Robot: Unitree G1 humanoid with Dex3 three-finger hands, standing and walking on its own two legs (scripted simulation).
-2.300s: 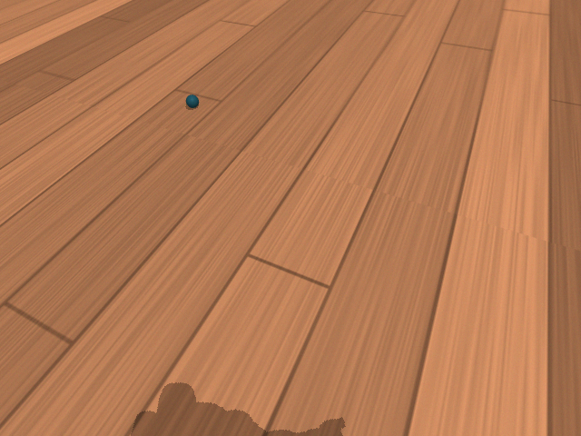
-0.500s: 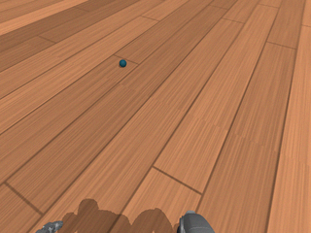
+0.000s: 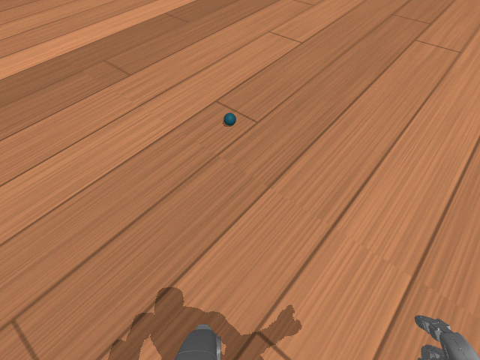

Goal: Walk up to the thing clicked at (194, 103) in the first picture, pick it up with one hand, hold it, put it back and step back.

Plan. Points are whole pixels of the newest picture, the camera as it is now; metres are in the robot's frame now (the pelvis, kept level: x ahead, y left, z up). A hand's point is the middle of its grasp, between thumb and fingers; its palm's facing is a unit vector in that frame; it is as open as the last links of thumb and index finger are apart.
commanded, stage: walk up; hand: left
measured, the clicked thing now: (229, 119) +1.57 +0.18 -0.73
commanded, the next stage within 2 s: none
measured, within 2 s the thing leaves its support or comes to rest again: neither
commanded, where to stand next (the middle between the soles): +1.18 -0.08 m, yaw -1 degrees
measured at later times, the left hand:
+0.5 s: hand (151, 224) +0.42 +0.26 -0.13, palm faces -0.13 -0.93 -0.35, open 7.4 cm
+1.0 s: hand (172, 187) +0.53 +0.24 -0.14, palm faces +0.01 -0.93 -0.36, open 7.4 cm
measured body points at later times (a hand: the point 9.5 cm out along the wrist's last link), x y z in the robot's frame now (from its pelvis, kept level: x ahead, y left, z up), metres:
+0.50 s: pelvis +0.29 +0.00 -0.01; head +0.31 +0.00 +0.44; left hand +0.42 +0.31 -0.11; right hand +0.29 -0.32 -0.12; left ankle +0.20 +0.14 -0.74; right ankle +0.43 -0.15 -0.72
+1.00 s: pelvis +0.51 -0.04 +0.00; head +0.53 -0.04 +0.45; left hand +0.53 +0.29 -0.11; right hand +0.61 -0.36 -0.11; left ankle +0.66 +0.10 -0.72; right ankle +0.44 -0.14 -0.74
